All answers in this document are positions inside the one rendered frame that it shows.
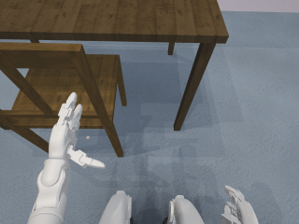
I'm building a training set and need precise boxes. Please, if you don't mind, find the robot thigh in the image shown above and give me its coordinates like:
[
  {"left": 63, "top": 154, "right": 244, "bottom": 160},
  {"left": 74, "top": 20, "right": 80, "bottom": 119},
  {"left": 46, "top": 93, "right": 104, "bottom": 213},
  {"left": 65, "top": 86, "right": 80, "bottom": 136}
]
[
  {"left": 168, "top": 198, "right": 205, "bottom": 224},
  {"left": 98, "top": 193, "right": 132, "bottom": 224}
]

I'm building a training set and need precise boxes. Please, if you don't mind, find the left robot forearm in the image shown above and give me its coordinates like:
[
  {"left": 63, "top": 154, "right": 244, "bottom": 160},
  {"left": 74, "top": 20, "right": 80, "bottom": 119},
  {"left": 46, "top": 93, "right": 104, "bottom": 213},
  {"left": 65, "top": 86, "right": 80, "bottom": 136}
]
[{"left": 27, "top": 158, "right": 71, "bottom": 224}]

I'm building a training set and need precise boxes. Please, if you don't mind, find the robot right thigh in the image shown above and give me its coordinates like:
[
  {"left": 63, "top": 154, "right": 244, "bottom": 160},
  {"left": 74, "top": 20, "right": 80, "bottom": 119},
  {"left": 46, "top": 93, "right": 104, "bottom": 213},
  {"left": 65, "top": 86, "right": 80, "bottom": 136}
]
[{"left": 168, "top": 198, "right": 205, "bottom": 224}]

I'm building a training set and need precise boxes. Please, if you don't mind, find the chair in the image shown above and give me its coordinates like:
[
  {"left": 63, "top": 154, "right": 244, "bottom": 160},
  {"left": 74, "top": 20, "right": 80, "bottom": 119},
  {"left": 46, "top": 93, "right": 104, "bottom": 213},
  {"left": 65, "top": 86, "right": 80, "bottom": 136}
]
[{"left": 0, "top": 42, "right": 127, "bottom": 158}]

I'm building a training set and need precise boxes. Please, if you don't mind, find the robot right hand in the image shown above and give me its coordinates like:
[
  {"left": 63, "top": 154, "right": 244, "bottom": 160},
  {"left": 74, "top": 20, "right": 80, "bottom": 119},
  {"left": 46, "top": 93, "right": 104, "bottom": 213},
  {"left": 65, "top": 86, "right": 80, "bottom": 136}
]
[{"left": 221, "top": 185, "right": 259, "bottom": 224}]

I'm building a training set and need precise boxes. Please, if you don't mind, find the table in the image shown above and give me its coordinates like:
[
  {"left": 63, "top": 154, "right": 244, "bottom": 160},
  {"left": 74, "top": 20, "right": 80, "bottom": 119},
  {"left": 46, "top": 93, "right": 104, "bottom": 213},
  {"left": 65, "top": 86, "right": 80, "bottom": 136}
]
[{"left": 0, "top": 0, "right": 229, "bottom": 131}]

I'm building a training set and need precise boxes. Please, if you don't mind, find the robot left thigh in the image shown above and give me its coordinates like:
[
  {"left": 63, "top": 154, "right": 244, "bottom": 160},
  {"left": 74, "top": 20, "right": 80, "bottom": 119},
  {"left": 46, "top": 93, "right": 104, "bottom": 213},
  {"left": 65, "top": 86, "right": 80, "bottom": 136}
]
[{"left": 98, "top": 193, "right": 132, "bottom": 224}]

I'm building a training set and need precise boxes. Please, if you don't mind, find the robot left hand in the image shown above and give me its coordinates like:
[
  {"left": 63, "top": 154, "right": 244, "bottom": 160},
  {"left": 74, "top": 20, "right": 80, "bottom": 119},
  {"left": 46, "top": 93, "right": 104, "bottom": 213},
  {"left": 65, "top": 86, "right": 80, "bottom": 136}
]
[{"left": 49, "top": 92, "right": 106, "bottom": 169}]

